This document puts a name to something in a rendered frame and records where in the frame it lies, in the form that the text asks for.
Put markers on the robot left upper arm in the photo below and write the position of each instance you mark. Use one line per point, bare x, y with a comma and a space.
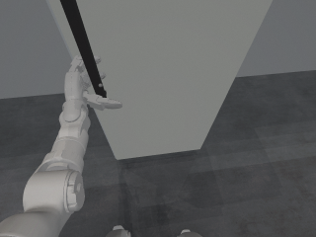
50, 199

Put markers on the left robot hand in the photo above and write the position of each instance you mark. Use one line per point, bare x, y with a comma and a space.
76, 83

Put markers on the right robot shin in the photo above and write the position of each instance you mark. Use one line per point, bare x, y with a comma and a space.
185, 230

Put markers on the robot shin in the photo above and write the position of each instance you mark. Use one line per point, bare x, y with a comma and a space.
117, 227
185, 230

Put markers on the fridge door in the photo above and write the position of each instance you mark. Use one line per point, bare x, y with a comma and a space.
170, 63

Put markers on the left robot forearm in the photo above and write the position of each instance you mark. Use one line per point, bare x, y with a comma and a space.
70, 145

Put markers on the left robot shin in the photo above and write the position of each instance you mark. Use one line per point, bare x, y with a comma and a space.
117, 227

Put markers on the handle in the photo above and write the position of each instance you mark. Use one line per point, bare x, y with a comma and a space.
75, 22

